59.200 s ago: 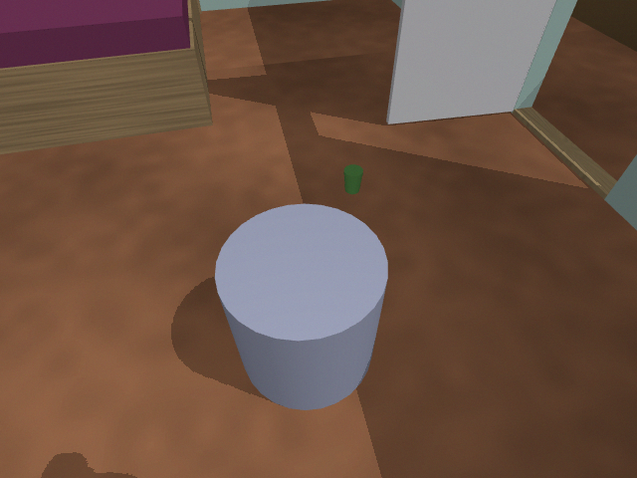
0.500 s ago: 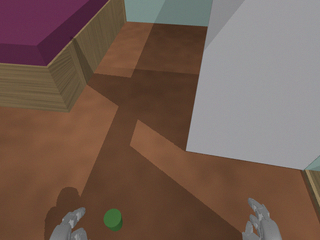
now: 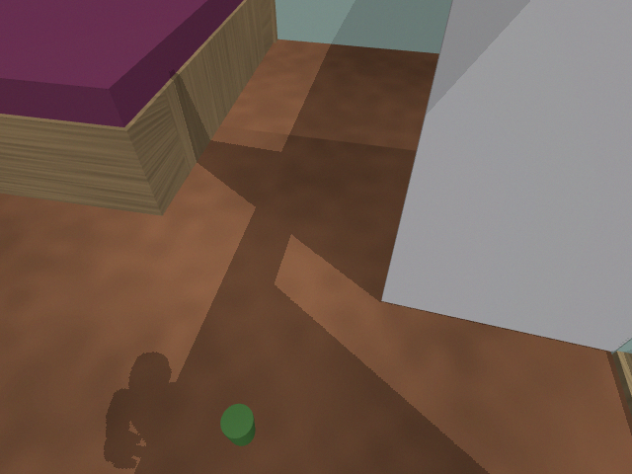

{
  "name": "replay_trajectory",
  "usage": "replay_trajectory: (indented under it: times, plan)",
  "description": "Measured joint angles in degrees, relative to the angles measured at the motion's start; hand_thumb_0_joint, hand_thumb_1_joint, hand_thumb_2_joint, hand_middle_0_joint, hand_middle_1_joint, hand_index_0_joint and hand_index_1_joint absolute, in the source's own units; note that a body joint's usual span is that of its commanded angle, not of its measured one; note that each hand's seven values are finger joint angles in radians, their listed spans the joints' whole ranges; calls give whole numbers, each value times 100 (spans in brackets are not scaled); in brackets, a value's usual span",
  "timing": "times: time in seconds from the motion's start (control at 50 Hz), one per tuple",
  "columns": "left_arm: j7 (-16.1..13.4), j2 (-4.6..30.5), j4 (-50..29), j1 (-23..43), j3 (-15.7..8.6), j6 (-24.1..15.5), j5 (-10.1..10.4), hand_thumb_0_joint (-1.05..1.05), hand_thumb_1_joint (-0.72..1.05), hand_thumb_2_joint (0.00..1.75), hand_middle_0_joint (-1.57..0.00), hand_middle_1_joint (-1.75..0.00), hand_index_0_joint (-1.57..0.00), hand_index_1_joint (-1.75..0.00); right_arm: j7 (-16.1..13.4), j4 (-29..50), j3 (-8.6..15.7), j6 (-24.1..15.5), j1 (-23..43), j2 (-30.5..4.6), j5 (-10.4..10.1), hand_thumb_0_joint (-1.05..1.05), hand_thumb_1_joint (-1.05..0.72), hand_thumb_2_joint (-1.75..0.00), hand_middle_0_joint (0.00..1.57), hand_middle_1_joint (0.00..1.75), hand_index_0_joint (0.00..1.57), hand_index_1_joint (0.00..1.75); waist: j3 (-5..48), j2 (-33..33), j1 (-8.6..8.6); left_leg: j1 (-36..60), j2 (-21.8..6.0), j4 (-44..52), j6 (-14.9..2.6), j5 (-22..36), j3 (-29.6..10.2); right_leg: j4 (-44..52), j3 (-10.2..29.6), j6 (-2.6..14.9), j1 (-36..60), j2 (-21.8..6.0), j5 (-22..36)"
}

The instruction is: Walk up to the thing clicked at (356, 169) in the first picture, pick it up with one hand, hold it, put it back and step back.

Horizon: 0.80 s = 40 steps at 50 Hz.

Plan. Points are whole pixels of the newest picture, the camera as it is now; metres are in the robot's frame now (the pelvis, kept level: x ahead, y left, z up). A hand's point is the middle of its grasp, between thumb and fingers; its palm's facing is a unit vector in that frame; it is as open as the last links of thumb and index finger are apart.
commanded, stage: stand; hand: left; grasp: from above
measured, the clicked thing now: (240, 427) +0.39 +0.24 -0.70
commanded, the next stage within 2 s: none
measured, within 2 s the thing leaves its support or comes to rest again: neither
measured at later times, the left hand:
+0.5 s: hand out of the picture +0.02 +0.24 -0.14, palm faces +0.03 -0.94 -0.35, open 7.4 cm
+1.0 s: hand out of the picture +0.05 +0.24 -0.14, palm faces +0.01 -0.94 -0.33, open 7.4 cm
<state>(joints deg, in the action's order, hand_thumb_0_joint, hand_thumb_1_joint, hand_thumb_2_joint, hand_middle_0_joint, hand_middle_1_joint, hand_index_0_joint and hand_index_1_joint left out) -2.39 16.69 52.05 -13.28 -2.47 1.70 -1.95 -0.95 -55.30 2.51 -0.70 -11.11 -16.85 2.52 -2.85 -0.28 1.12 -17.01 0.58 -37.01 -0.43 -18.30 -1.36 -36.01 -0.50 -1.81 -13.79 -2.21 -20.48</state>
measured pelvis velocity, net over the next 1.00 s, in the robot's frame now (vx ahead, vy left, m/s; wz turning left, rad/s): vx -0.01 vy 0.00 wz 0.00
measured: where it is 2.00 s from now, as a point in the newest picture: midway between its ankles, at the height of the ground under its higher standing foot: outside the picture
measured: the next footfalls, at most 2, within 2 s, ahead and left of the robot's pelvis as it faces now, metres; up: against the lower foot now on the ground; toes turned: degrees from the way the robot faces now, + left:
none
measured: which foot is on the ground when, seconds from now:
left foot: down 0.00-1.00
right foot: down 0.00-1.00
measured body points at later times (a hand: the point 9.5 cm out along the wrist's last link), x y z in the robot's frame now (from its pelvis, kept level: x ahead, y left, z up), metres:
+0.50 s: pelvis -0.01 +0.00 +0.02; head -0.02 +0.00 +0.47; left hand +0.02 +0.29 -0.12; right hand +0.05 -0.29 -0.12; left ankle +0.02 +0.12 -0.72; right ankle -0.01 -0.14 -0.72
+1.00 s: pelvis -0.01 +0.00 +0.02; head +0.00 +0.00 +0.47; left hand +0.05 +0.29 -0.12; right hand +0.06 -0.30 -0.12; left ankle +0.02 +0.12 -0.72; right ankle -0.01 -0.14 -0.72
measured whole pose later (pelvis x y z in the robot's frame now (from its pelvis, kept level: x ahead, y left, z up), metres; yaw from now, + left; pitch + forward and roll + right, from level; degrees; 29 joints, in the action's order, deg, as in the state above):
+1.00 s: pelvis -0.01 +0.00 +0.02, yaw +0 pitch -4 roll +0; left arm -1.1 17.9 66.1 -7.6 -1.4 -0.4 -1.1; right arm -0.4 -65.6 0.9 -0.2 -7.5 -18.2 1.0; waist -3.7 0.2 0.1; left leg -7.4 0.0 -20.7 0.2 -9.5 -1.5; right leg -19.4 -0.8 -1.6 -4.1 -1.7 -11.5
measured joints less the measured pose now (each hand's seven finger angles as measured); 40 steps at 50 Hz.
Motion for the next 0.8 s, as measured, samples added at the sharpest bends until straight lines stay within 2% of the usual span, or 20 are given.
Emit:
replay_trajectory:
  times: [0.14,0.3,0.8]
  plan:
    - [9,-62,689,65,58,-55,29,1,91,90,-21,-30,-20,-30,-29,-430,-70,63,74,77,-74,0,-90,-90,21,30,20,30,-59,32,7,517,12,712,-2,372,-16,751,-28,-19,538,-15,391]
    - [42,-25,1130,187,77,-113,21,1,91,90,-21,-30,-20,-30,-6,-709,-70,85,180,71,-108,0,-90,-90,21,30,20,30,-48,74,-5,816,19,1202,3,661,-21,1220,-39,-24,828,-23,670]
    - [109,96,1414,467,98,-193,65,0,91,90,-21,-30,-20,-30,41,-1013,-124,87,286,-118,-139,0,-90,-90,21,30,20,30,-75,52,-86,939,-54,1575,58,881,-30,1621,-48,24,955,49,912]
